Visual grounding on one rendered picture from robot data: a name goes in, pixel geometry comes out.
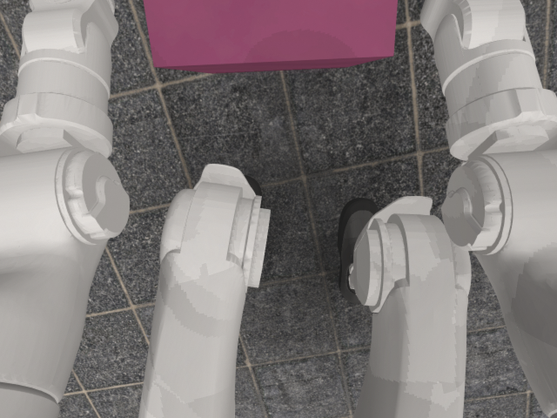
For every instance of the robot left thigh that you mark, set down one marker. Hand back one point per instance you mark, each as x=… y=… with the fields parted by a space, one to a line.
x=191 y=363

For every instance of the carton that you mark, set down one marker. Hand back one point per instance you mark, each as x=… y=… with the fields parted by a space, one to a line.
x=226 y=36

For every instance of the robot left upper arm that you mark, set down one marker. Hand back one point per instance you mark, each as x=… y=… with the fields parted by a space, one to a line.
x=58 y=208

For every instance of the robot right forearm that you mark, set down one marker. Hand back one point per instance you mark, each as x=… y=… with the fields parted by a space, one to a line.
x=488 y=75

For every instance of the robot left forearm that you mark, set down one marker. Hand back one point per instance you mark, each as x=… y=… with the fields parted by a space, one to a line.
x=64 y=79

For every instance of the robot right foot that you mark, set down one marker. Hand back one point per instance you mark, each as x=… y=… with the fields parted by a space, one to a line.
x=355 y=214

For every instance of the robot right upper arm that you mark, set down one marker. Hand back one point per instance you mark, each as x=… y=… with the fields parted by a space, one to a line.
x=503 y=207

